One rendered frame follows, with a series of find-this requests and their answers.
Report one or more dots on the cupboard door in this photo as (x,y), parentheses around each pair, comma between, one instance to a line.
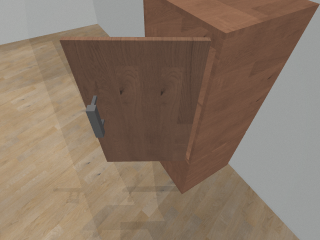
(147,91)

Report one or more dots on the handle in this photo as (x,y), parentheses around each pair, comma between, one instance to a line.
(94,118)

